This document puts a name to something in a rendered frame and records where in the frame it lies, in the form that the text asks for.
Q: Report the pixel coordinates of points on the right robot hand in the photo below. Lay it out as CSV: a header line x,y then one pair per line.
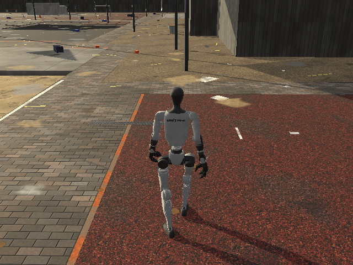
x,y
204,170

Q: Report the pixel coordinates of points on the left robot thigh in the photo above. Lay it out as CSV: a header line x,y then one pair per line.
x,y
163,167

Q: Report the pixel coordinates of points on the left robot upper arm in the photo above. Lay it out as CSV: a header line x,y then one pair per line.
x,y
157,125

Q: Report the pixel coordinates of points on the left robot hand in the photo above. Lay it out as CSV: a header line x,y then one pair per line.
x,y
157,154

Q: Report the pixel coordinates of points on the right robot upper arm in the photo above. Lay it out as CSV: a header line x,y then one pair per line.
x,y
195,126

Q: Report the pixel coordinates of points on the right robot shin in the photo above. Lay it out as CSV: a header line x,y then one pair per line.
x,y
186,192

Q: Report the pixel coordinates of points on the robot right forearm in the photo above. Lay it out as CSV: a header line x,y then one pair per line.
x,y
200,151

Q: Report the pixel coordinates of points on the robot left forearm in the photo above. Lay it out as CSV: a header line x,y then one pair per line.
x,y
153,144

